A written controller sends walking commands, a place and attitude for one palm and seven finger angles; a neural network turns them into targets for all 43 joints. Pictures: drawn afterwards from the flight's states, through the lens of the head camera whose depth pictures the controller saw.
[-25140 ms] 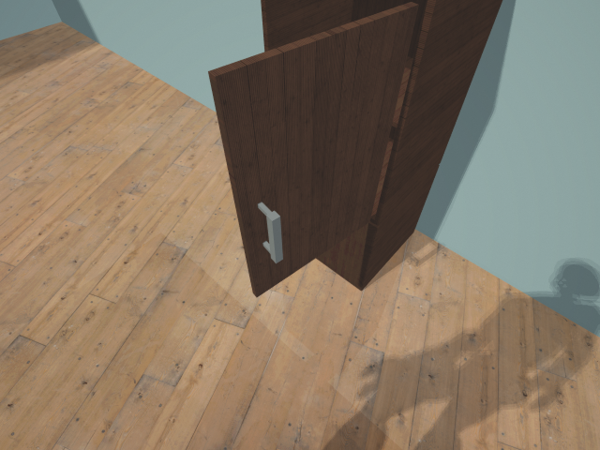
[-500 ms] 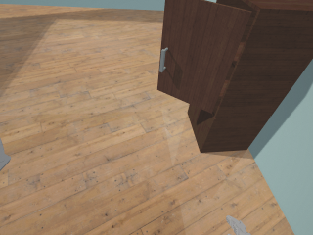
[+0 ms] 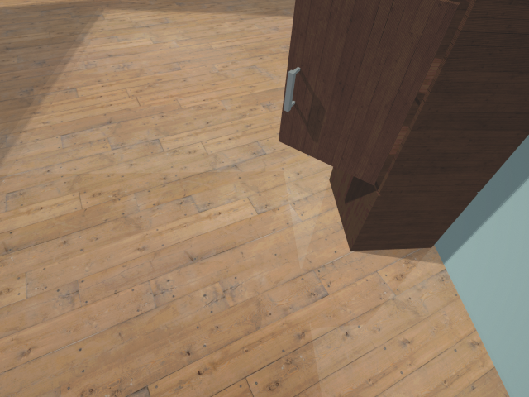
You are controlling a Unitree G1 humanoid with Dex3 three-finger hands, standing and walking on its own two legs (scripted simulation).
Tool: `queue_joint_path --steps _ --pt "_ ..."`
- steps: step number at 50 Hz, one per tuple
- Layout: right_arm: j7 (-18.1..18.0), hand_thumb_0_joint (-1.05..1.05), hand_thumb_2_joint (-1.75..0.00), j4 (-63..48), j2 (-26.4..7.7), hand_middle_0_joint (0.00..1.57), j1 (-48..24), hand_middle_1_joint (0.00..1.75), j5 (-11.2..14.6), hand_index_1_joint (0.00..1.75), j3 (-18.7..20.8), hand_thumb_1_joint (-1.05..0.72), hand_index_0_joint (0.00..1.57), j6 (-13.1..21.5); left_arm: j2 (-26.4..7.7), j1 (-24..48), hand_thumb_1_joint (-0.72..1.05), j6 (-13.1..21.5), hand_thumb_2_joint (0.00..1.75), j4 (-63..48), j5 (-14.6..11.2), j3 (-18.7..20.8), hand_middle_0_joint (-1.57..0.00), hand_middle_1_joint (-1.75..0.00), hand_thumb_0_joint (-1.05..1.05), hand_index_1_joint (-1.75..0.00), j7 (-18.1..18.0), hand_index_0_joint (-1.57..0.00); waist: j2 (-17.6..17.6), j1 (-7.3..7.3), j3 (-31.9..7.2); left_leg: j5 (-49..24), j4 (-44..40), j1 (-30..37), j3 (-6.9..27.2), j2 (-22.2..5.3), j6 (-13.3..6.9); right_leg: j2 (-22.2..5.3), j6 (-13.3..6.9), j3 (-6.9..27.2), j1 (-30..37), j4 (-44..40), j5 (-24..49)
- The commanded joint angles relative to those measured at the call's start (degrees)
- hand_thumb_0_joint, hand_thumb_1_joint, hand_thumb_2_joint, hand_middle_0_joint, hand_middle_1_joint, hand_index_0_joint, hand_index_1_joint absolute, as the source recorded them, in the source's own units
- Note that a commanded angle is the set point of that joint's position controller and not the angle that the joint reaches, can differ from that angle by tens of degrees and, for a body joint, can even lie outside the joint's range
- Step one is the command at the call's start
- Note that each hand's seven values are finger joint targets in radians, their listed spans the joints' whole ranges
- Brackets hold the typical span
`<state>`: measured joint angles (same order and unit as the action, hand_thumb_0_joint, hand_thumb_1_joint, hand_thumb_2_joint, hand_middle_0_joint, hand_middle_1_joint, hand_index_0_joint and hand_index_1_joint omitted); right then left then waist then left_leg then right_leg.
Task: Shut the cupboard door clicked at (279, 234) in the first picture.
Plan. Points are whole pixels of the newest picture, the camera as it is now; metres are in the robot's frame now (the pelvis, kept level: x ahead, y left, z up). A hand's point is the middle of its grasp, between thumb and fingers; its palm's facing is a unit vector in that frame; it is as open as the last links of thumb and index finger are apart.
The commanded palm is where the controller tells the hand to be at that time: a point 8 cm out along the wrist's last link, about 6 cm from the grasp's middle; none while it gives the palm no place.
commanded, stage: let the arm hang, fingers relaxed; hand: left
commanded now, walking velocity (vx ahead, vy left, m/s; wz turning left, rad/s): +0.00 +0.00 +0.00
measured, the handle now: (292, 89) +1.04 -0.05 -0.09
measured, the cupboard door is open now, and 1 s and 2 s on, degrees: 52 52 52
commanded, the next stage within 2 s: look to check the result in 0.66 s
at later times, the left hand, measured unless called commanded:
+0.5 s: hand out of the picture -0.02 +0.17 -0.17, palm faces +0.02 -0.99 -0.17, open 7.4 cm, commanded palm none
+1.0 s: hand out of the picture -0.02 +0.18 -0.17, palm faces +0.02 -0.98 -0.20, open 7.4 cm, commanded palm none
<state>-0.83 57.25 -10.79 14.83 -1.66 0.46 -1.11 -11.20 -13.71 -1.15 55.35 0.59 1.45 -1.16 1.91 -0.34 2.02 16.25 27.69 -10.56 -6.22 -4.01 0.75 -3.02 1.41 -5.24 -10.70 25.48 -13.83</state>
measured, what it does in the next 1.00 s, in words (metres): stands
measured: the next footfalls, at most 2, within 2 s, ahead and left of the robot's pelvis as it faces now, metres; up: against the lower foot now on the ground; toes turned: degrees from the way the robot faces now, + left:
none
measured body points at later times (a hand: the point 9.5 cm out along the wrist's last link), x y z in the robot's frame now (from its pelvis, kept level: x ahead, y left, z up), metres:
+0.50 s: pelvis -0.01 +0.01 +0.00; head -0.01 +0.01 +0.45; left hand -0.02 +0.22 -0.16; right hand -0.04 -0.19 -0.16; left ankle -0.02 +0.12 -0.74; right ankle +0.00 -0.13 -0.74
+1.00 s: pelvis -0.01 +0.01 +0.00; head -0.01 +0.00 +0.45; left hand -0.02 +0.23 -0.16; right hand -0.05 -0.21 -0.16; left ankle -0.02 +0.12 -0.74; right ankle +0.00 -0.13 -0.74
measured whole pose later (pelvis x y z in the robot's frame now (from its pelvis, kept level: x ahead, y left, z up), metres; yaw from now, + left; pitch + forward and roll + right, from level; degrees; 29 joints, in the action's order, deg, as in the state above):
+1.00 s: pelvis -0.01 +0.01 +0.00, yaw -2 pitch -2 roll +0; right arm -1.3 64.2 -7.4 18.8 -1.0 1.0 -0.2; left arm -8.2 -17.4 -0.4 64.9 0.9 1.4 -2.2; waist -0.3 -0.3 2.2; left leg 13.8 24.2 -8.4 -8.5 -3.1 0.0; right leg -3.6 1.9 -3.0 -10.5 24.2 -11.8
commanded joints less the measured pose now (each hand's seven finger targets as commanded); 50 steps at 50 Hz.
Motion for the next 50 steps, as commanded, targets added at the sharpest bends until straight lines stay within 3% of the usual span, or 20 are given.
queue_joint_path --steps 1,11,26,35,50 --pt "-0.78 0.0 -0.9 -0.61 -5.57 0.2 2.49 0.3 0.55 0.3 1.1 -0.9 0.2 1.12 -5.59 -2.66 0.9 1.43 0.9 1.34 0.23 0.64 -0.2 -0.3 0.0 -0.3 -0.03 -0.2 -4.09 -0.06 -1.46 -13.82 -7.12 0.8 3.86 -3.33 -1.05 -3.15 -2.13 3.64 2.45 -4.55 11.9" --pt "-0.85 0.0 -0.9 4.57 -3.87 0.2 6.19 0.3 0.87 0.3 0.76 -0.9 0.2 1.19 -4.47 -5.15 0.9 1.41 0.9 6.97 0.09 0.0 -0.2 -0.3 0.0 -0.3 -0.54 -0.2 -0.61 0.03 1.58 -9.24 -9.99 1.09 3.35 -3.21 -1.67 -3.13 -1.78 4.32 1.15 -6.15 7.97" --pt "-1.18 0.0 -0.9 6.55 -0.63 0.2 9.0 0.3 0.89 0.3 0.84 -0.9 0.2 1.27 -1.32 -8.42 0.9 1.44 0.9 9.16 0.37 0.17 -0.2 -0.3 0.0 -0.3 -1.1 -0.2 -2.62 -0.12 4.13 -4.8 -10.32 -0.86 2.72 -2.46 -1.78 -2.68 -1.72 4.81 -1.1 -5.85 5.59" --pt "-1.29 0.0 -0.9 6.08 -0.72 0.2 9.31 0.3 0.92 0.3 1.02 -0.9 0.2 1.29 -0.74 -8.74 0.9 1.51 0.9 9.15 0.48 0.39 -0.2 -0.3 0.0 -0.3 -1.17 -0.2 -2.52 -0.23 4.41 -3.78 -10.0 -0.97 2.91 -2.66 -1.8 -2.53 -1.8 4.9 -2.04 -5.66 5.01" --pt "-1.01 0.0 -0.9 5.34 -2.6 0.2 7.97 0.3 0.89 0.3 1.5 -0.9 0.2 1.23 -3.0 -6.97 0.9 1.64 0.9 8.02 0.51 0.84 -0.2 -0.3 0.0 -0.3 -1.0 -0.2 -1.69 -0.26 3.73 -3.67 -9.74 -0.9 3.3 -2.88 -1.86 -2.66 -2.05 5.15 -2.14 -5.7 4.27"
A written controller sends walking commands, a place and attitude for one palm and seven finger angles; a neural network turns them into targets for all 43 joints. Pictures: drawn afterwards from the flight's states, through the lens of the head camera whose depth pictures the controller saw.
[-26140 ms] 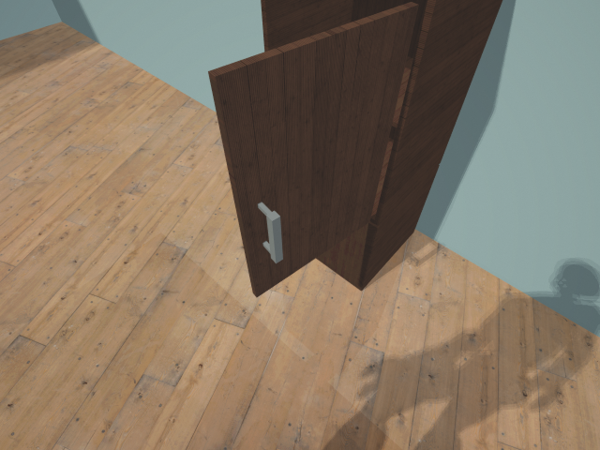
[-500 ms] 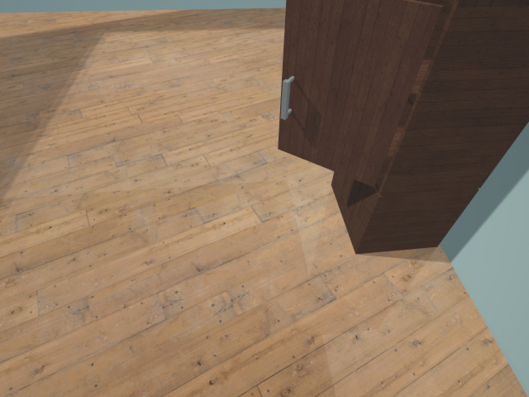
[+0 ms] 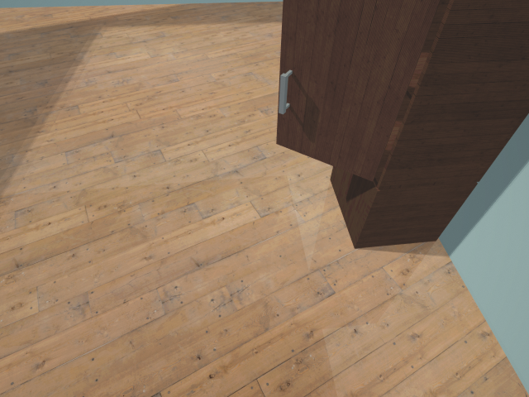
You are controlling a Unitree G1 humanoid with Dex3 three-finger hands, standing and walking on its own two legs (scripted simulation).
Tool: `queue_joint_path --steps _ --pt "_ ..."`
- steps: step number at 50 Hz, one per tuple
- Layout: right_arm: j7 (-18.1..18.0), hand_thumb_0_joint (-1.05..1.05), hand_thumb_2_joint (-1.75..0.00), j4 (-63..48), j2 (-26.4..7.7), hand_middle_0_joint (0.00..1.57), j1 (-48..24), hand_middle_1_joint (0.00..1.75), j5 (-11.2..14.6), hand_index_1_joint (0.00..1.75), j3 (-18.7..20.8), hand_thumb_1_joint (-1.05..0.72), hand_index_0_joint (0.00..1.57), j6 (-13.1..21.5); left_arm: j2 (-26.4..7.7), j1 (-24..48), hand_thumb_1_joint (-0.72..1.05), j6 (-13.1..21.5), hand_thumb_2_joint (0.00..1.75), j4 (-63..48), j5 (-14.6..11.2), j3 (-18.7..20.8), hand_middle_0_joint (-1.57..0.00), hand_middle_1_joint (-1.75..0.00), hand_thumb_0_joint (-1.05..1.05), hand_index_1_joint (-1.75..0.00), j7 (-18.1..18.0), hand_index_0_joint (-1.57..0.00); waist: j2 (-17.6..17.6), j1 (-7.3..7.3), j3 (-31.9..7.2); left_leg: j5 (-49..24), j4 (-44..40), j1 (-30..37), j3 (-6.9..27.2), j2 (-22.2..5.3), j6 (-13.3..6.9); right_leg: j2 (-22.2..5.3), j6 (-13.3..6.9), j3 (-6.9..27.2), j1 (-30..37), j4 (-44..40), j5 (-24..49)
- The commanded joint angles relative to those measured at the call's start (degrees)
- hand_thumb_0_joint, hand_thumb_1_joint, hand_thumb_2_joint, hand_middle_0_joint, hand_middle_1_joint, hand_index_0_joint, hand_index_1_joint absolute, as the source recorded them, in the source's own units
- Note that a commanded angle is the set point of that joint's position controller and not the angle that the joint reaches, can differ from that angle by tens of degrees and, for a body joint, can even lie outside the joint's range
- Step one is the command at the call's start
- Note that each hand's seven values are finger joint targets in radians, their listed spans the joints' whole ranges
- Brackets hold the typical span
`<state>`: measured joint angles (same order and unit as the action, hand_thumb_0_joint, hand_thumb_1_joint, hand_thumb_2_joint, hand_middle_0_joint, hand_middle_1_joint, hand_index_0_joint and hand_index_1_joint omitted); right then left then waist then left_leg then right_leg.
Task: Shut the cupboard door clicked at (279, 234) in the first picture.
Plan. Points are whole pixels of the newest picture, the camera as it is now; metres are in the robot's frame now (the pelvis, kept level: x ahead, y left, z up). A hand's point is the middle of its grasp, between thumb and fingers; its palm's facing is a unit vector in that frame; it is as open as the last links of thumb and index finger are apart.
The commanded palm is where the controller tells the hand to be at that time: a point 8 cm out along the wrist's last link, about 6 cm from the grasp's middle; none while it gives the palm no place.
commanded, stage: look to check the result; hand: left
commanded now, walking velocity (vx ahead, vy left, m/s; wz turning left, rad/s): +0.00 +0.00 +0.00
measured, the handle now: (285, 92) +1.05 -0.02 -0.10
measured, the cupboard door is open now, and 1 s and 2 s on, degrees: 52 52 52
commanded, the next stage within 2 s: walk to a spot facing it in 0.28 s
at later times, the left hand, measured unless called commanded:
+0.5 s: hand out of the picture +0.03 +0.18 -0.17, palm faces +0.05 -0.97 -0.23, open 7.4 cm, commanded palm none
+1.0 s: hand out of the picture +0.12 +0.23 -0.15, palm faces +0.29 -0.93 -0.23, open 7.4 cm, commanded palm none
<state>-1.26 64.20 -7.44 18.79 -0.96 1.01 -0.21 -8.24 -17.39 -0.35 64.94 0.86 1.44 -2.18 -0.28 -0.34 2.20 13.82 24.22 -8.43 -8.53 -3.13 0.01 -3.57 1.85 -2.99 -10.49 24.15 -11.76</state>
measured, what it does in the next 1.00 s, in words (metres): lifts its right foot, turning left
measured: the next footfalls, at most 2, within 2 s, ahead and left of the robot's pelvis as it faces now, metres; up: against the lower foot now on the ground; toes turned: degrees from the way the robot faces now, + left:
right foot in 1.06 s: +0.20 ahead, -0.10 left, +0.00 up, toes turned +19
left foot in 1.50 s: +0.28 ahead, +0.22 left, +0.00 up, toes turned +46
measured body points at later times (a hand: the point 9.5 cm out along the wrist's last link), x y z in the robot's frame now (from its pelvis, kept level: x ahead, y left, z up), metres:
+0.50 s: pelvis +0.00 -0.01 +0.00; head +0.02 -0.01 +0.45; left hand +0.03 +0.24 -0.16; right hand +0.01 -0.24 -0.16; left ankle -0.01 +0.11 -0.74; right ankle +0.01 -0.14 -0.74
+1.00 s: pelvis +0.06 +0.00 +0.00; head +0.11 +0.01 +0.45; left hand +0.10 +0.27 -0.13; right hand +0.09 -0.25 -0.15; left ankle -0.01 +0.11 -0.74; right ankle +0.12 -0.12 -0.71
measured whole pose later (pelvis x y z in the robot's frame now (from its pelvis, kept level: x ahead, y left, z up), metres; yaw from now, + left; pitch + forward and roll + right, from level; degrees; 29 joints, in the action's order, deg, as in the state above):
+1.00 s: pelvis +0.06 +0.00 +0.00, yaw +18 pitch +2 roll +0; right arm 0.0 58.0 -11.3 22.0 -2.3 2.4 0.3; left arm -12.5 -7.5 -0.7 50.5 1.2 4.4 1.4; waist -1.1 -3.1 3.4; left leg 15.9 25.6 -12.3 5.3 0.7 -0.3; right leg -2.3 3.4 -1.7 -25.8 43.8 -20.1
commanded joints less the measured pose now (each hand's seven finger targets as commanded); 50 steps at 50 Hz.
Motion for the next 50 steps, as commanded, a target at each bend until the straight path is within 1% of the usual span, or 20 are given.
queue_joint_path --steps 1,6,20,22,26,29,32,33,34,35,36,37,38,39,40,41,43,47,49,50 --pt "-0.57 0.0 -0.9 -1.61 -6.19 0.2 3.82 0.3 0.16 0.3 0.99 -0.9 0.2 0.38 -6.11 -2.95 0.9 0.86 0.9 -1.69 0.25 0.87 -0.2 -0.3 0.0 -0.3 0.03 -0.2 0.2 -0.24 3.42 -1.64 -6.38 -2.86 5.58 -3.86 -1.14 -2.13 -2.54 2.87 -2.33 -4.19 2.6" --pt "-0.48 0.0 -0.9 -1.72 -6.77 0.2 2.9 0.3 0.15 0.3 1.14 -0.9 0.2 0.25 -7.08 -1.87 0.9 0.91 0.9 -2.01 0.25 0.97 -0.2 -0.3 0.0 -0.3 0.15 -0.2 1.14 -0.32 3.46 -0.98 -6.14 -2.51 5.49 -3.78 -0.99 -2.29 -2.62 3.16 -2.68 -4.87 1.62" --pt "-0.33 0.0 -0.9 -2.26 -10.01 0.2 -0.76 0.3 0.11 0.3 1.34 -0.9 0.2 0.63 -10.07 1.65 0.9 1.28 0.9 -2.55 0.22 1.33 -0.2 -0.3 0.0 -0.3 0.53 -0.2 0.1 -0.17 1.1 -5.17 -6.41 -0.87 5.88 -4.41 -0.78 -2.8 -2.81 3.08 -0.5 -4.91 5.29" --pt "-0.14 0.0 -0.9 -2.36 -7.53 0.2 -0.26 0.3 0.11 0.3 0.78 -0.9 0.2 0.2 -8.15 1.03 0.9 0.73 0.9 -2.59 0.11 1.2 -0.2 -0.3 0.0 -0.3 0.29 -0.2 -0.04 -0.13 1.06 -7.14 -5.07 -2.52 6.06 -4.02 -0.38 -3.36 -2.16 1.81 0.22 -3.09 6.21" --pt "0.06 0.0 -0.9 -4.47 -8.29 0.2 -1.47 0.3 0.06 0.3 1.51 -0.9 0.2 -0.8 -10.06 0.84 0.9 0.01 0.9 -4.77 0.24 2.56 -0.2 -0.3 0.0 -0.3 0.17 -0.2 0.21 0.27 0.69 -8.08 -0.55 -5.9 6.86 -3.02 -0.47 -5.52 -2.55 0.14 -0.63 0.3 5.82" --pt "0.45 0.0 -0.9 -6.9 -8.1 0.2 -2.47 0.3 -0.06 0.3 2.25 -0.9 0.2 -1.6 -11.84 1.4 0.9 -0.52 0.9 -7.25 0.54 3.73 -0.2 -0.3 0.0 -0.3 0.26 -0.2 4.2 0.34 1.2 -4.58 5.23 -9.48 6.47 -0.66 -0.16 -9.19 -4.36 1.08 -2.65 -0.84 1.31" --pt "0.84 0.0 -0.9 -8.7 -7.22 0.2 -2.08 0.3 -0.52 0.3 2.48 -0.9 0.2 -1.96 -13.18 2.37 0.9 -0.42 0.9 -9.78 0.83 4.72 -0.2 -0.3 0.0 -0.3 0.44 -0.2 11.0 0.1 -0.85 8.19 15.16 -11.04 3.8 1.2 0.53 -14.96 -7.14 4.14 -4.09 -6.57 -14.94" --pt "1.07 0.0 -0.9 -9.53 -7.45 0.2 -1.86 0.3 -0.58 0.3 2.64 -0.9 0.2 -1.93 -13.36 3.31 0.9 -0.42 0.9 -10.69 1.13 4.87 -0.2 -0.3 0.0 -0.3 0.46 -0.2 12.29 -0.08 -0.58 12.45 17.36 -11.9 3.57 0.92 0.42 -16.12 -7.8 4.34 -4.86 -7.17 -20.22" --pt "1.31 0.0 -0.9 -9.95 -7.54 0.2 -0.95 0.3 -0.56 0.3 2.69 -0.9 0.2 -1.61 -13.7 4.76 0.9 -0.35 0.9 -11.76 1.24 5.16 -0.2 -0.3 0.0 -0.3 0.6 -0.2 11.74 -1.04 -0.17 12.95 14.95 -10.71 3.46 -0.13 0.37 -16.97 -7.37 3.29 -6.69 -5.76 -22.81" --pt "1.55 0.0 -0.9 -9.71 -8.49 0.2 1.29 0.3 -0.64 0.3 2.75 -0.9 0.2 -1.17 -13.6 5.95 0.9 -0.45 0.9 -12.61 1.06 5.29 -0.2 -0.3 0.0 -0.3 0.94 -0.2 6.59 -2.49 -0.36 11.39 8.56 -5.85 4.79 -0.65 -0.29 -15.26 -5.38 0.14 -10.58 -0.89 -24.4" --pt "1.64 0.0 -0.9 -9.3 -11.17 0.2 4.57 0.3 -1.18 0.3 3.42 -0.9 0.2 -0.89 -12.09 6.65 0.9 -0.76 0.9 -13.8 0.73 5.16 -0.2 -0.3 0.0 -0.3 1.61 -0.2 -5.94 -4.21 1.11 14.06 0.47 -2.7 14.52 -3.62 -2.76 -8.82 -1.98 -5.16 -17.4 9.88 -26.75" --pt "1.37 0.0 -0.9 -8.73 -15.46 0.2 8.58 0.3 -2.0 0.3 4.61 -0.9 0.2 -0.34 -8.92 8.84 0.9 -0.77 0.9 -16.0 0.47 4.56 -0.2 -0.3 0.0 -0.3 2.1 -0.2 -22.28 -6.4 3.95 23.91 -11.78 -0.93 36.18 -14.07 -7.71 0.0 1.21 -9.22 -26.73 27.01 -24.45" --pt "0.96 0.0 -0.9 -7.98 -16.22 0.2 11.65 0.3 -1.59 0.3 4.58 -0.9 0.2 0.08 -9.42 14.51 0.9 -0.55 0.9 -18.06 1.33 3.93 -0.2 -0.3 0.0 -0.3 2.08 -0.2 -18.03 -7.49 6.02 26.27 -15.52 -0.83 43.25 -16.82 -11.58 -0.24 0.02 -1.96 -31.39 35.56 -21.52" --pt "0.51 0.0 -0.9 -8.43 -16.42 0.2 10.24 0.3 -1.5 0.3 4.5 -0.9 0.2 0.45 -8.36 15.54 0.9 0.17 0.9 -18.87 1.26 4.07 -0.2 -0.3 0.0 -0.3 2.47 -0.2 -12.64 -6.09 5.98 24.07 -15.27 -2.21 42.73 -16.51 -12.35 -1.14 -0.19 1.47 -32.49 39.63 -17.31" --pt "0.3 0.0 -0.9 -9.46 -15.48 0.2 7.09 0.3 -1.38 0.3 4.12 -0.9 0.2 1.02 -8.43 14.41 0.9 0.84 0.9 -18.54 1.09 4.18 -0.2 -0.3 0.0 -0.3 2.85 -0.2 -9.09 -4.18 5.24 18.5 -13.96 -2.06 38.46 -14.48 -11.49 -1.75 0.07 2.93 -31.78 40.25 -12.76" --pt "0.09 0.0 -0.9 -10.08 -14.77 0.2 4.95 0.3 -1.22 0.3 3.72 -0.9 0.2 1.57 -8.56 12.73 0.9 1.29 0.9 -18.1 0.94 4.19 -0.2 -0.3 0.0 -0.3 3.18 -0.2 -7.3 -3.11 2.96 11.41 -12.11 -0.27 34.59 -12.41 -10.77 -1.71 0.62 3.14 -30.49 38.66 -10.28" --pt "-0.22 0.0 -0.9 -10.08 -14.32 0.2 4.03 0.3 -0.93 0.3 3.47 -0.9 0.2 2.11 -8.41 11.82 0.9 1.52 0.9 -17.94 0.63 3.98 -0.2 -0.3 0.0 -0.3 3.54 -0.2 -7.37 -2.49 -0.08 3.34 -10.08 2.01 29.79 -9.92 -10.48 -0.85 1.3 2.6 -27.04 33.42 -9.05" --pt "0.04 0.0 -0.9 -10.51 -15.1 0.2 2.38 0.3 -1.03 0.3 4.03 -0.9 0.2 1.81 -7.9 12.13 0.9 1.3 0.9 -19.52 0.49 3.65 -0.2 -0.3 0.0 -0.3 3.75 -0.2 -8.04 -2.02 -1.19 7.04 -9.59 -2.47 28.09 -7.57 -10.01 1.36 1.63 0.55 -17.72 19.47 -8.9" --pt "0.29 0.0 -0.9 -10.77 -15.47 0.2 0.81 0.3 -1.07 0.3 4.3 -0.9 0.2 1.49 -8.2 9.38 0.9 1.39 0.9 -18.95 0.49 3.82 -0.2 -0.3 0.0 -0.3 3.78 -0.2 -8.89 -0.6 -1.69 7.71 -7.76 -6.02 27.52 -6.13 -9.11 3.6 1.66 -1.12 -9.8 12.97 -6.44" --pt "0.35 0.0 -0.9 -11.04 -15.17 0.2 -0.62 0.3 -0.87 0.3 4.4 -0.9 0.2 1.27 -8.55 6.11 0.9 1.56 0.9 -18.02 0.53 4.13 -0.2 -0.3 0.0 -0.3 3.72 -0.2 -8.06 1.21 -1.93 8.91 -4.89 -10.9 26.66 -4.66 -8.13 4.56 1.67 -1.69 -1.61 7.82 -3.58"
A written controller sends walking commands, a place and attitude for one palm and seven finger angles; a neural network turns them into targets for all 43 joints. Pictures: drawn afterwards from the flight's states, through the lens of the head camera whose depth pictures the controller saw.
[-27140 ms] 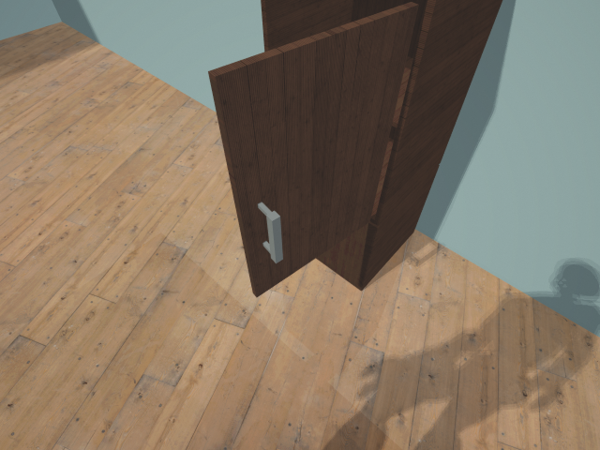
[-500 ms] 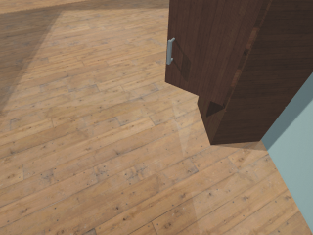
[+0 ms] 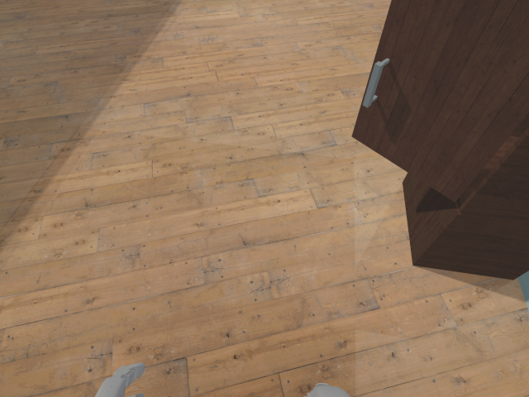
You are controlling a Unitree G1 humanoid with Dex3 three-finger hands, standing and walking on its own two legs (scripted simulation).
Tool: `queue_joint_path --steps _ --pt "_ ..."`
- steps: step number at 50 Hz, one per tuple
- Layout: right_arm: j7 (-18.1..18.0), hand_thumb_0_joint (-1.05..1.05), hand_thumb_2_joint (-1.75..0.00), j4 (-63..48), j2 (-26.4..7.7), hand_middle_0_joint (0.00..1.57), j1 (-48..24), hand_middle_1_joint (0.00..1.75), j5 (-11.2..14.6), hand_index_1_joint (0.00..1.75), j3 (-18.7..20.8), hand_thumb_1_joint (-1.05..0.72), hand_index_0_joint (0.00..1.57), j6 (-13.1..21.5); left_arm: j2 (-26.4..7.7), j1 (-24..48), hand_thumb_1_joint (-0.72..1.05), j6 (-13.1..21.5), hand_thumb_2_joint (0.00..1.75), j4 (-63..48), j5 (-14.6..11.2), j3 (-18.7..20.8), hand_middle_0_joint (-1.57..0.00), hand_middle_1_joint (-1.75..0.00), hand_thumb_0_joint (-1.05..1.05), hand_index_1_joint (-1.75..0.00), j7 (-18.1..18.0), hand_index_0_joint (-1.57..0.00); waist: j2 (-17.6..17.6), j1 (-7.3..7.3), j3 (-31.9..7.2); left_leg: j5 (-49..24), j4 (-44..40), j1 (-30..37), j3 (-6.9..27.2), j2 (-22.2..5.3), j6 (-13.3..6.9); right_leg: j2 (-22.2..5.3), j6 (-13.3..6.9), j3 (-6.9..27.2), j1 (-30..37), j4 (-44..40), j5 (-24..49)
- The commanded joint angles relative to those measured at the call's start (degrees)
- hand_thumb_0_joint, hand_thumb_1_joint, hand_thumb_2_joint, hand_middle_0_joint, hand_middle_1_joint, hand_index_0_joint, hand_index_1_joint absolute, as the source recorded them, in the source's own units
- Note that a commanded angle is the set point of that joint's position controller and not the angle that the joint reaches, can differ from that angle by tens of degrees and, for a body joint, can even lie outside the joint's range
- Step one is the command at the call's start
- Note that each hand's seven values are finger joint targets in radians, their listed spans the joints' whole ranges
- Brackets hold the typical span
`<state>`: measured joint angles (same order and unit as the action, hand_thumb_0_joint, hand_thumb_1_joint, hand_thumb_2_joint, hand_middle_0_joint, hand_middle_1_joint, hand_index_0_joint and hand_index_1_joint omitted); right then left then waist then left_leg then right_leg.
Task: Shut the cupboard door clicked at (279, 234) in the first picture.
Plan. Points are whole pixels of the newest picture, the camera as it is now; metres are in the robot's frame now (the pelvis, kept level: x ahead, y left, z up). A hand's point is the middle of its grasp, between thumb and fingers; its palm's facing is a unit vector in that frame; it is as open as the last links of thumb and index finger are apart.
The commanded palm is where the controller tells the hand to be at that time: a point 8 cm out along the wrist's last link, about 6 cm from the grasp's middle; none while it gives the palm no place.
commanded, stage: walk to a spot facing it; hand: left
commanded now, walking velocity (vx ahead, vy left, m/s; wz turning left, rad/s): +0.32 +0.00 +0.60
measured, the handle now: (376, 83) +0.94 -0.33 -0.09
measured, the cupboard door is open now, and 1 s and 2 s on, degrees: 52 52 52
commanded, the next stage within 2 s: turn to face it in 0.52 s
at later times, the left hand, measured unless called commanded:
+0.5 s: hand out of the picture +0.03 +0.15 -0.18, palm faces +0.43 -0.88 -0.22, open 7.4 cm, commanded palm none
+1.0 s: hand (152, 273) +0.37 +0.25 -0.18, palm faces +0.33 -0.92 -0.20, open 7.4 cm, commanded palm none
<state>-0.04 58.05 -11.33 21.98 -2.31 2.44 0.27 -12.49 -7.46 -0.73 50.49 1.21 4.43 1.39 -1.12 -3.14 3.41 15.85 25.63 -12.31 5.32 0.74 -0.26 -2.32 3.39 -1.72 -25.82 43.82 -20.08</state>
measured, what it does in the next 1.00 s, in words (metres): walks ahead, turning left: right foot, then left foot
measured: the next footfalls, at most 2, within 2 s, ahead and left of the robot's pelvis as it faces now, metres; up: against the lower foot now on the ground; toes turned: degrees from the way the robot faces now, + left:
right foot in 0.06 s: +0.10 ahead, -0.13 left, +0.00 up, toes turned +1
left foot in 0.50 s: +0.28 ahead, +0.14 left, +0.00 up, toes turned +27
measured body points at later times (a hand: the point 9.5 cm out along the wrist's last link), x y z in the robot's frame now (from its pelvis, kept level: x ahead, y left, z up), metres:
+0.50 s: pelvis +0.18 +0.02 -0.03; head +0.25 +0.05 +0.42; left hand +0.01 +0.20 -0.16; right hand +0.45 -0.14 -0.14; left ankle +0.24 +0.12 -0.75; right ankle +0.07 -0.13 -0.72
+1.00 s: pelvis +0.35 +0.05 -0.02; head +0.39 +0.06 +0.43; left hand +0.36 +0.30 -0.16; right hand +0.46 -0.17 -0.17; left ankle +0.25 +0.13 -0.70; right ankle +0.43 -0.03 -0.74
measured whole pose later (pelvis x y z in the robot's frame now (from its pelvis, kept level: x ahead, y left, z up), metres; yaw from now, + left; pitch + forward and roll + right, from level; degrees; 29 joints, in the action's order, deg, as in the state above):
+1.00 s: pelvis +0.35 +0.05 -0.02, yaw +18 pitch -1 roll +0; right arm -1.5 57.8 -11.9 12.8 -0.8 2.5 -1.4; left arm -8.7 -9.9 -0.1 52.9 1.3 2.3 -0.3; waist -1.8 -0.5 6.3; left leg 31.8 53.2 -16.9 -3.1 -0.9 0.7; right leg 1.2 -1.7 -0.8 -20.7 34.5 -13.3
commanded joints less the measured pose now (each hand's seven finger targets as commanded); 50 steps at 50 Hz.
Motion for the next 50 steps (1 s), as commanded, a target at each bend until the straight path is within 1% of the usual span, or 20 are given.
queue_joint_path --steps 1,3,4,5,7,10,19,21,23,24,25,26,28,30,39,44,45,46,47,50 --pt "-0.73 0.0 -0.9 -5.62 -10.12 0.2 -5.6 0.3 0.89 0.3 2.85 -0.9 0.2 0.78 -6.48 -9.42 0.9 2.37 0.9 -1.94 0.3 2.01 -0.2 -0.3 0.0 -0.3 -0.22 -0.2 -2.72 6.99 -3.8 10.37 -0.2 -16.66 10.09 -5.1 -5.97 1.56 -0.36 -0.73 26.49 -17.77 4.59" --pt "-0.26 0.0 -0.9 -8.92 -4.93 0.2 -6.31 0.3 1.32 0.3 2.0 -0.9 0.2 1.21 -16.13 -18.31 0.9 2.69 0.9 -0.52 0.84 3.78 -0.2 -0.3 0.0 -0.3 -1.86 -0.2 21.51 10.52 -6.35 21.19 33.12 -32.92 -2.85 3.69 -0.74 -25.99 -9.23 33.15 35.95 -35.46 -20.72" --pt "0.15 0.0 -0.9 -8.92 -6.9 0.2 -7.12 0.3 0.44 0.3 2.67 -0.9 0.2 0.89 -14.09 -15.04 0.9 2.68 0.9 -1.01 0.43 3.34 -0.2 -0.3 0.0 -0.3 -2.16 -0.2 14.16 7.67 -2.37 16.98 41.56 -33.44 -0.81 -0.96 -0.76 -27.09 -11.46 32.98 28.1 -36.04 -25.76" --pt "0.36 0.0 -0.9 -8.21 -5.82 0.2 -8.03 0.3 0.23 0.3 2.56 -0.9 0.2 0.9 -11.2 -11.48 0.9 3.14 0.9 -1.59 0.56 2.82 -0.2 -0.3 0.0 -0.3 -2.34 -0.2 14.18 5.91 -0.22 11.46 45.95 -33.61 -0.28 -3.19 -0.52 -24.98 -11.11 30.59 22.89 -35.65 -23.54" --pt "1.34 0.0 -0.9 -6.68 -4.77 0.2 -8.16 0.3 0.2 0.3 2.24 -0.9 0.2 0.25 -5.92 -7.19 0.9 4.01 0.9 -1.46 0.38 1.29 -0.2 -0.3 0.0 -0.3 -2.22 -0.2 9.31 2.74 1.32 2.39 45.78 -29.14 -2.02 -5.78 0.55 -18.88 -8.79 11.73 17.65 -33.37 -5.03" --pt "2.18 0.0 -0.9 -6.92 -3.0 0.2 -10.04 0.3 0.55 0.3 1.68 -0.9 0.2 -0.37 -4.46 -12.25 0.9 5.05 0.9 0.95 0.42 0.69 -0.2 -0.3 0.0 -0.3 -2.23 -0.2 10.15 3.12 -0.46 -0.18 40.78 -28.87 -6.22 -5.05 1.41 -15.28 -7.64 -1.22 23.95 -29.05 24.45" --pt "3.61 0.0 -0.9 -12.59 -3.07 0.2 -22.42 0.3 0.68 0.3 -0.07 -0.9 0.2 0.02 -7.35 -18.4 0.9 5.62 0.9 3.88 0.41 0.57 -0.2 -0.3 0.0 -0.3 -2.66 -0.2 9.5 4.23 0.53 -1.72 15.77 -20.77 -14.15 -1.49 -2.03 -17.13 -7.31 -10.44 31.13 -24.0 50.77" --pt "3.02 0.0 -0.9 -11.92 -4.85 0.2 -17.13 0.3 0.59 0.3 0.4 -0.9 0.2 0.45 -9.72 -16.97 0.9 5.52 0.9 3.29 0.27 1.02 -0.2 -0.3 0.0 -0.3 -2.57 -0.2 9.78 1.21 -3.38 0.2 12.98 -10.86 -15.95 1.48 -4.18 -17.93 -6.9 -12.03 30.05 -15.51 59.71" --pt "2.26 0.0 -0.9 -9.05 -10.44 0.2 -3.92 0.3 0.06 0.3 1.98 -0.9 0.2 0.51 -10.85 -14.97 0.9 5.09 0.9 2.24 -0.21 1.13 -0.2 -0.3 0.0 -0.3 -2.14 -0.2 5.6 -5.79 -10.92 -6.04 5.33 13.21 -12.73 0.27 -6.65 -15.89 -3.86 -14.63 16.86 6.66 45.5" --pt "1.53 0.0 -0.9 -8.13 -18.47 0.2 2.06 0.3 -0.59 0.3 4.03 -0.9 0.2 0.73 -7.88 -16.21 0.9 4.78 0.9 0.11 -0.93 0.9 -0.2 -0.3 0.0 -0.3 -1.15 -0.2 -8.37 -7.3 -17.7 -17.99 4.45 29.17 13.5 -18.24 -14.7 -6.7 -0.68 -13.34 -2.94 28.09 1.05" --pt "0.91 0.0 -0.9 -7.78 -22.61 0.2 4.82 0.3 0.87 0.3 4.54 -0.9 0.2 0.52 -7.47 -11.78 0.9 4.54 0.9 -3.38 -0.84 0.5 -0.2 -0.3 0.0 -0.3 -1.28 -0.2 -7.41 -7.56 -19.85 -30.01 -0.97 31.16 27.03 -27.56 -19.79 -3.4 -0.5 -4.41 -12.78 36.87 -14.85" --pt "0.47 0.0 -0.9 -8.42 -20.99 0.2 2.21 0.3 1.04 0.3 3.95 -0.9 0.2 0.75 -7.18 -9.33 0.9 4.34 0.9 -4.76 -0.56 0.82 -0.2 -0.3 0.0 -0.3 -1.95 -0.2 -0.45 -6.13 -14.58 -24.36 -1.96 22.88 21.72 -27.52 -18.55 -4.86 -0.46 -0.2 -14.43 37.32 -11.94" --pt "-0.37 0.0 -0.9 -11.37 -15.15 0.2 -7.77 0.3 1.09 0.3 2.42 -0.9 0.2 1.46 -5.96 -9.01 0.9 2.97 0.9 -2.85 0.16 0.9 -0.2 -0.3 0.0 -0.3 -1.7 -0.2 -5.68 -1.68 -5.52 -7.24 -7.62 5.02 15.14 -20.3 -13.4 -7.79 0.07 2.26 -11.48 32.52 -6.12" --pt "-0.47 0.0 -0.9 -11.88 -12.12 0.2 -11.84 0.3 0.8 0.3 1.38 -0.9 0.2 2.0 -4.63 -12.31 0.9 1.67 0.9 -1.21 0.78 1.25 -0.2 -0.3 0.0 -0.3 -1.09 -0.2 -3.72 2.08 -3.74 -8.45 -8.96 -1.23 9.87 -15.29 -11.14 -7.14 0.74 1.9 -7.5 26.82 -1.43" --pt "-1.54 0.0 -0.9 -4.72 -5.98 0.2 -7.23 0.3 1.06 0.3 0.25 -0.9 0.2 2.17 -0.93 -8.03 0.9 0.36 0.9 0.93 0.25 -1.51 -0.2 -0.3 0.0 -0.3 -1.71 -0.2 -4.06 3.46 -2.96 -29.08 -6.66 0.05 -3.08 -12.64 -9.08 -1.97 -0.57 -0.33 3.41 0.22 9.57" --pt "-1.98 0.0 -0.9 -3.93 -7.06 0.2 -8.17 0.3 1.25 0.3 0.98 -0.9 0.2 0.48 -3.86 -10.75 0.9 0.34 0.9 1.39 0.37 -0.07 -0.2 -0.3 0.0 -0.3 -1.19 -0.2 -3.04 5.83 -0.29 -17.31 3.61 -2.69 -7.05 -12.26 -4.77 0.39 -2.59 0.2 15.17 -13.2 16.69" --pt "-1.86 0.0 -0.9 -4.38 -5.94 0.2 -7.53 0.3 1.59 0.3 1.01 -0.9 0.2 0.39 -6.68 -13.1 0.9 0.89 0.9 1.73 0.61 0.58 -0.2 -0.3 0.0 -0.3 -1.33 -0.2 3.61 6.51 -2.38 -9.28 11.92 -6.12 -9.55 -8.06 -2.25 -4.14 -5.22 8.66 19.96 -15.28 29.53" --pt "-1.55 0.0 -0.9 -5.0 -4.11 0.2 -5.86 0.3 1.89 0.3 1.04 -0.9 0.2 0.53 -10.5 -15.09 0.9 1.5 0.9 2.16 0.89 1.21 -0.2 -0.3 0.0 -0.3 -1.6 -0.2 12.35 6.38 -4.28 8.72 24.77 -13.28 -14.07 -0.94 0.67 -15.27 -11.82 21.4 24.59 -19.83 43.73" --pt "-2.02 0.0 -0.9 -5.85 -4.07 0.2 -5.94 0.3 1.93 0.3 0.7 -0.9 0.2 -0.22 -11.38 -17.03 0.9 1.7 0.9 2.34 0.12 1.5 -0.2 -0.3 0.0 -0.3 -2.19 -0.2 16.28 7.07 -9.5 23.28 34.7 -15.53 -9.18 -0.05 1.94 -20.05 -18.05 28.7 27.64 -23.55 46.5" --pt "-2.09 0.0 -0.9 -6.08 -5.42 0.2 -9.26 0.3 2.07 0.3 0.94 -0.9 0.2 -0.65 -8.6 -8.75 0.9 0.52 0.9 0.01 0.2 1.82 -0.2 -0.3 0.0 -0.3 -3.44 -0.2 8.63 5.07 -9.52 14.98 40.22 -18.28 -3.35 -3.54 2.46 -14.58 -17.73 22.71 23.9 -23.14 35.76"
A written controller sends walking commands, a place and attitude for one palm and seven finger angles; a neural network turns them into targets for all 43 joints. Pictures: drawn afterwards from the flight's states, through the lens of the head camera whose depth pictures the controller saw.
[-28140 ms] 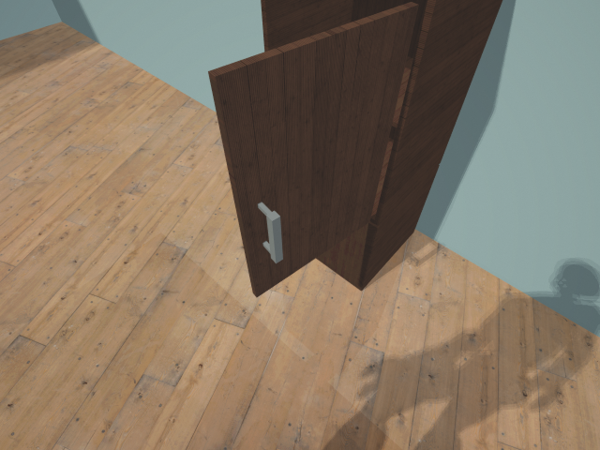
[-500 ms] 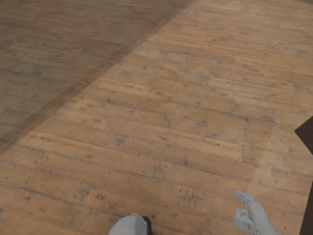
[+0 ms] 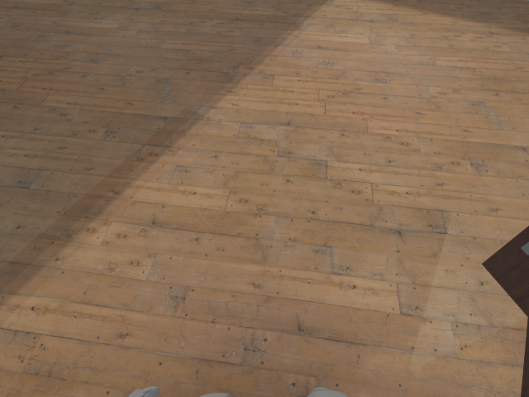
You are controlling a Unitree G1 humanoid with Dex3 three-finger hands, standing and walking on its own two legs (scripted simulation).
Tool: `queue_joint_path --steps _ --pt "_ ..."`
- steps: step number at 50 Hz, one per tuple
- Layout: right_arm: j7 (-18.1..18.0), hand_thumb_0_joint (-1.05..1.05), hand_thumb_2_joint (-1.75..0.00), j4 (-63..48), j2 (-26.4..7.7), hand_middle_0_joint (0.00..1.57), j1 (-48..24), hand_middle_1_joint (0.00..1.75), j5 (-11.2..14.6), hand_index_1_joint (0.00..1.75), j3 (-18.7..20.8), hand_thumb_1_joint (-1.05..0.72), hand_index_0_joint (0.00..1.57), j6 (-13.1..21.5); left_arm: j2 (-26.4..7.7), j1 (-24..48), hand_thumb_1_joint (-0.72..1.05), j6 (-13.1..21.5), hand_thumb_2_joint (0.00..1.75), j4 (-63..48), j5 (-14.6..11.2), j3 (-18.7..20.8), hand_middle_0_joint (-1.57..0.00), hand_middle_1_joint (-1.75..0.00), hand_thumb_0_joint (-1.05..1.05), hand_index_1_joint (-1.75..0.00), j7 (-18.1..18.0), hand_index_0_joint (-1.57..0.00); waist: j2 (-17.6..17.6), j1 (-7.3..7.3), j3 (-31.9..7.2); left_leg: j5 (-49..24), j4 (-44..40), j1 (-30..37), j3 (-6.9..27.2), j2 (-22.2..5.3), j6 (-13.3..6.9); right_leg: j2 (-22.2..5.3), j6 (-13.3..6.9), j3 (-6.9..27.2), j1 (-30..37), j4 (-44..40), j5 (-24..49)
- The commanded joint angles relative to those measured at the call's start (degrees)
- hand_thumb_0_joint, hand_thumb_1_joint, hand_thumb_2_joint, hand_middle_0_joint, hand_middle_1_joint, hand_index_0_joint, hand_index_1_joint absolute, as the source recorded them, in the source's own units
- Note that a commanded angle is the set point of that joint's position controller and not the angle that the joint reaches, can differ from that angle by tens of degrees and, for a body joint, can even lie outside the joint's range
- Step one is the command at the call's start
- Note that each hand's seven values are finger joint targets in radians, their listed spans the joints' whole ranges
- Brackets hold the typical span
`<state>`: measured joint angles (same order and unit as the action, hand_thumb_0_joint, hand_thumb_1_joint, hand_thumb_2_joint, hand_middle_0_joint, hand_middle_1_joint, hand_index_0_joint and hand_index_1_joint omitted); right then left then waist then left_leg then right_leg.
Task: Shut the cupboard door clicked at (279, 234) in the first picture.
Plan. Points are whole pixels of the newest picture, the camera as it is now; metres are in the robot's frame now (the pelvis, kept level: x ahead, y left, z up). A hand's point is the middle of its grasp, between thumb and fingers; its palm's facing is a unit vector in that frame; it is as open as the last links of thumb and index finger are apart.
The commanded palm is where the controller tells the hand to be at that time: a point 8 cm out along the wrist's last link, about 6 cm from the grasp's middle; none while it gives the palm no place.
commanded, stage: turn to face it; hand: left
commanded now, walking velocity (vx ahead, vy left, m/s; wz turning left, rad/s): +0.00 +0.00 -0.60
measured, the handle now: out of the picture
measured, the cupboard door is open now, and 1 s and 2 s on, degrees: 52 52 52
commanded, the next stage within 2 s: take the last steps up to it in 1.80 s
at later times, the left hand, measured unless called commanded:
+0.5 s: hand (155, 348) +0.21 +0.21 -0.14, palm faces -0.25 -0.94 -0.24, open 7.4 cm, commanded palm none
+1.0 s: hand (190, 317) +0.27 +0.17 -0.17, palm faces -0.54 -0.82 -0.19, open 7.4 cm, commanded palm none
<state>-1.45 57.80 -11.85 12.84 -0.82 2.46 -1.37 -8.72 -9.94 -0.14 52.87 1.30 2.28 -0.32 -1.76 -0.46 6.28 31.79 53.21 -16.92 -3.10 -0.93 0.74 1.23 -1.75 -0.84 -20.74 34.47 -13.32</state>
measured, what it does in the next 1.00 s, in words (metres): steps on the spot, turning right: left foot, then right foot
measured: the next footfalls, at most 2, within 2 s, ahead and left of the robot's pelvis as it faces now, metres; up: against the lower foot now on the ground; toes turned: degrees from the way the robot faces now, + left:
left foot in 0.24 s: +0.10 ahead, +0.14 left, +0.00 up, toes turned -6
right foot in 0.58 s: +0.05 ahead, -0.11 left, +0.00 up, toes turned -25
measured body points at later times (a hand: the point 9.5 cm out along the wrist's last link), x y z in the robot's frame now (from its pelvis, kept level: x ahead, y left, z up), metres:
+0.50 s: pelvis +0.05 +0.03 +0.01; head +0.09 +0.03 +0.46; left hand +0.22 +0.26 -0.12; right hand +0.04 -0.23 -0.12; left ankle +0.06 +0.15 -0.73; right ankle +0.01 -0.10 -0.69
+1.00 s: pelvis +0.08 +0.04 +0.01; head +0.14 +0.04 +0.45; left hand +0.30 +0.21 -0.15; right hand +0.00 -0.22 -0.11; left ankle +0.15 +0.13 -0.73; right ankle -0.02 -0.06 -0.66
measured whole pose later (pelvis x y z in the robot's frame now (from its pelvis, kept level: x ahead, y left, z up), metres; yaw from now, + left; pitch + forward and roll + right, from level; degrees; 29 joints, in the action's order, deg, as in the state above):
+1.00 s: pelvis +0.08 +0.04 +0.01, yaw -36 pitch +1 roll -2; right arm -1.1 49.2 -12.3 12.0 -2.0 0.7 -0.2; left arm -15.2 -10.1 -5.1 50.6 1.1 5.0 1.6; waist 2.6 0.4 4.9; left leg 16.9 33.8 -17.7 -5.7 -4.5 -0.7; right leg 1.9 2.1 2.1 -26.8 58.6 -28.1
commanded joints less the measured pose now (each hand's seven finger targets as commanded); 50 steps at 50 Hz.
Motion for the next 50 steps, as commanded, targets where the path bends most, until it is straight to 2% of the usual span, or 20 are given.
queue_joint_path --steps 1,7,10,11,12,13,15,18,24,27,28,29,30,31,35,42,43,44,45,50 --pt "-0.49 0.0 -0.9 -5.78 -3.93 0.2 -0.12 0.3 0.42 0.3 0.72 -0.9 0.2 0.68 -12.03 -4.68 0.9 -0.17 0.9 -2.88 0.19 3.99 -0.2 -0.3 0.0 -0.3 -1.66 -0.2 7.46 1.54 -12.53 -2.36 10.35 -11.69 4.33 -2.04 1.74 -16.49 -11.35 19.14 15.76 -13.76 26.33" --pt "-0.22 0.0 -0.9 -7.24 -2.59 0.2 1.08 0.3 0.3 0.3 0.79 -0.9 0.2 0.24 -13.17 -2.06 0.9 -0.97 0.9 -4.18 0.48 4.75 -0.2 -0.3 0.0 -0.3 -0.62 -0.2 9.46 0.75 -9.25 -7.68 -9.26 -3.86 1.59 -0.09 2.07 -11.96 -8.46 19.45 6.91 -14.59 14.43" --pt "-0.63 0.0 -0.9 -6.47 -3.92 0.2 6.18 0.3 0.47 0.3 0.99 -0.9 0.2 1.33 -12.69 0.59 0.9 -1.57 0.9 -5.24 -0.18 4.85 -0.2 -0.3 0.0 -0.3 -0.28 -0.2 9.06 -2.16 -10.73 -17.75 -25.75 8.49 1.52 0.12 1.9 -8.68 -4.21 18.65 0.74 -10.07 9.74" --pt "-0.94 0.0 -0.9 -6.59 -7.15 0.2 6.94 0.3 0.13 0.3 1.47 -0.9 0.2 1.87 -10.76 0.62 0.9 -1.84 0.9 -6.16 -0.62 4.34 -0.2 -0.3 0.0 -0.3 0.0 -0.2 2.75 -2.32 -10.59 -16.45 -32.29 13.77 7.27 -5.71 -0.03 -4.15 -1.49 15.53 -5.91 -5.75 2.11" --pt "-1.06 0.0 -0.9 -7.59 -12.67 0.2 7.02 0.3 -0.77 0.3 2.5 -0.9 0.2 2.05 -7.87 -0.01 0.9 -1.93 0.9 -7.38 -0.99 3.74 -0.2 -0.3 0.0 -0.3 0.62 -0.2 -12.88 -2.46 -9.09 -18.49 -37.78 14.77 21.44 -19.26 -5.66 3.35 1.77 7.17 -12.79 5.87 -11.45" --pt "-1.01 0.0 -0.9 -8.91 -13.69 0.2 6.28 0.3 -0.82 0.3 2.68 -0.9 0.2 1.72 -9.06 1.14 0.9 -1.75 0.9 -8.38 -0.44 3.67 -0.2 -0.3 0.0 -0.3 0.88 -0.2 -12.87 -2.59 -6.95 -20.3 -39.55 9.48 25.47 -26.62 -10.86 1.41 2.98 3.06 -12.64 17.54 -19.76" --pt "-1.18 0.0 -0.9 -9.58 -11.7 0.2 2.28 0.3 -1.3 0.3 2.01 -0.9 0.2 2.09 -10.29 1.62 0.9 -2.1 0.9 -7.26 0.16 4.45 -0.2 -0.3 0.0 -0.3 1.59 -0.2 -8.09 -0.51 -5.61 -34.74 -36.54 7.95 17.84 -22.76 -11.31 -1.14 4.0 3.31 -13.12 28.9 -16.88" --pt "-1.33 0.0 -0.9 -10.17 -10.45 0.2 -0.37 0.3 -1.22 0.3 1.62 -0.9 0.2 1.83 -8.47 0.9 0.9 -2.67 0.9 -6.81 -0.23 3.59 -0.2 -0.3 0.0 -0.3 2.37 -0.2 -8.26 0.36 -6.52 -47.04 -31.69 10.7 4.85 -18.18 -8.97 -2.66 4.76 -0.49 -9.63 23.1 -14.39" --pt "-0.52 0.0 -0.9 -8.41 -12.57 0.2 2.86 0.3 -0.99 0.3 2.78 -0.9 0.2 1.24 -8.31 3.04 0.9 -2.35 0.9 -8.13 -0.17 2.91 -0.2 -0.3 0.0 -0.3 2.51 -0.2 -10.82 -1.61 -7.64 -48.81 -27.69 12.68 -0.13 -18.75 -6.98 -0.73 3.3 -4.99 -1.15 6.92 -10.09" --pt "-0.08 0.0 -0.9 -9.15 -13.02 0.2 0.65 0.3 -0.4 0.3 3.14 -0.9 0.2 0.92 -10.69 -2.48 0.9 -1.75 0.9 -6.89 -0.06 3.57 -0.2 -0.3 0.0 -0.3 2.29 -0.2 -6.77 1.89 -9.13 -40.95 -18.59 6.3 -3.5 -16.7 -2.81 -1.11 1.65 -4.49 11.68 -7.63 3.51" --pt "0.42 0.0 -0.9 -10.34 -10.64 0.2 0.5 0.3 0.19 0.3 2.97 -0.9 0.2 0.82 -15.34 -6.54 0.9 -1.08 0.9 -5.82 0.37 4.45 -0.2 -0.3 0.0 -0.3 1.69 -0.2 3.69 3.58 -12.06 -29.46 -7.93 -2.42 -7.57 -12.15 0.54 -9.68 -1.5 6.04 22.01 -11.39 16.47" --pt "0.5 0.0 -0.9 -13.32 -6.59 0.2 -4.0 0.3 0.34 0.3 1.81 -0.9 0.2 0.81 -20.34 -10.29 0.9 -0.56 0.9 -4.6 0.4 5.45 -0.2 -0.3 0.0 -0.3 0.93 -0.2 17.86 5.99 -10.78 4.36 5.14 -16.71 -7.53 -3.11 3.33 -22.26 -8.82 22.37 25.79 -12.55 38.76" --pt "-0.24 0.0 -0.9 -14.28 -7.57 0.2 -5.89 0.3 0.2 0.3 1.44 -0.9 0.2 0.01 -20.91 -11.5 0.9 -0.79 0.9 -4.57 -0.26 5.32 -0.2 -0.3 0.0 -0.3 0.22 -0.2 13.81 6.42 -9.98 5.75 12.05 -18.97 1.32 -3.76 3.07 -24.03 -12.42 23.81 22.69 -12.34 39.57" --pt "-0.65 0.0 -0.9 -13.56 -7.31 0.2 -5.43 0.3 0.31 0.3 1.51 -0.9 0.2 -0.1 -19.3 -8.12 0.9 -0.85 0.9 -5.09 -0.03 5.4 -0.2 -0.3 0.0 -0.3 -0.38 -0.2 17.89 4.38 -10.4 2.85 15.28 -21.67 3.8 -4.37 3.25 -21.25 -12.45 24.14 22.69 -12.55 34.36" --pt "0.21 0.0 -0.9 -11.44 -7.04 0.2 -3.49 0.3 0.11 0.3 1.35 -0.9 0.2 -0.5 -16.21 0.14 0.9 -1.31 0.9 -8.22 0.23 4.26 -0.2 -0.3 0.0 -0.3 -0.5 -0.2 9.68 0.94 -9.25 -5.97 7.24 -12.02 2.06 -4.2 4.16 -14.74 -9.15 14.67 10.98 -12.43 22.88" --pt "-0.01 0.0 -0.9 -10.88 -6.81 0.2 2.72 0.3 0.45 0.3 1.33 -0.9 0.2 0.71 -16.55 2.46 0.9 -2.01 0.9 -8.56 0.08 4.69 -0.2 -0.3 0.0 -0.3 0.41 -0.2 10.69 -1.68 -8.64 -15.11 -20.21 2.77 0.28 -0.25 3.05 -10.5 -5.38 18.81 2.26 -9.71 10.69" --pt "-0.12 0.0 -0.9 -10.24 -8.51 0.2 5.25 0.3 0.41 0.3 1.49 -0.9 0.2 1.32 -14.97 2.84 0.9 -2.25 0.9 -8.67 -0.27 4.32 -0.2 -0.3 0.0 -0.3 0.46 -0.2 5.67 -2.83 -9.78 -18.11 -29.09 9.25 3.22 -2.74 2.36 -7.7 -2.68 16.76 -2.04 -5.45 5.69" --pt "-0.4 0.0 -0.9 -10.26 -14.05 0.2 6.32 0.3 -0.57 0.3 2.31 -0.9 0.2 1.96 -11.25 0.55 0.9 -2.68 0.9 -9.62 -0.91 3.66 -0.2 -0.3 0.0 -0.3 0.89 -0.2 -10.4 -2.49 -10.24 -17.55 -36.11 14.69 17.32 -15.62 -2.15 0.7 0.96 9.91 -10.88 5.49 -8.81" --pt "-0.74 0.0 -0.9 -11.29 -17.5 0.2 7.69 0.3 -0.9 0.3 2.82 -0.9 0.2 1.76 -10.77 1.12 0.9 -2.46 0.9 -10.73 -0.7 3.36 -0.2 -0.3 0.0 -0.3 1.28 -0.2 -16.17 -3.16 -9.85 -21.01 -39.08 11.57 27.0 -26.74 -8.68 2.44 3.13 2.52 -12.8 19.42 -22.93" --pt "-1.15 0.0 -0.9 -12.27 -11.93 0.2 -0.01 0.3 -1.21 0.3 1.23 -0.9 0.2 2.03 -10.44 1.39 0.9 -3.16 0.9 -7.88 -0.08 3.84 -0.2 -0.3 0.0 -0.3 2.88 -0.2 -8.16 0.32 -6.79 -36.33 -34.32 8.03 7.19 -18.27 -7.69 -2.8 5.0 1.14 -11.36 30.8 -13.35"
